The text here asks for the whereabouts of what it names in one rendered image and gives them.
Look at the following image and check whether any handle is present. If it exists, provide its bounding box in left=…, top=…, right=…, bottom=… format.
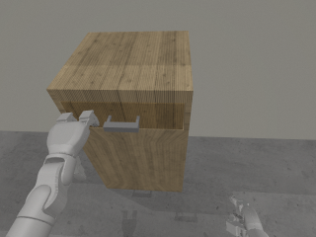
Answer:
left=103, top=115, right=140, bottom=133

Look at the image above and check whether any right robot hand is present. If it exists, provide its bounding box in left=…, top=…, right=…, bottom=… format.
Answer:
left=226, top=196, right=264, bottom=237

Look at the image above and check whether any cabinet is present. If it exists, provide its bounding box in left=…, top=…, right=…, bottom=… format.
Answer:
left=46, top=31, right=194, bottom=193

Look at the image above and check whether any drawer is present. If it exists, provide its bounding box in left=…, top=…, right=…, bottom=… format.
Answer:
left=60, top=101, right=185, bottom=129

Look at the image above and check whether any robot left forearm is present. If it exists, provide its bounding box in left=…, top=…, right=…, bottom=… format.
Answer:
left=5, top=152, right=77, bottom=237

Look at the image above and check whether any left robot hand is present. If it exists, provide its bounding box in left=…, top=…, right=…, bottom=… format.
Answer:
left=46, top=110, right=100, bottom=182

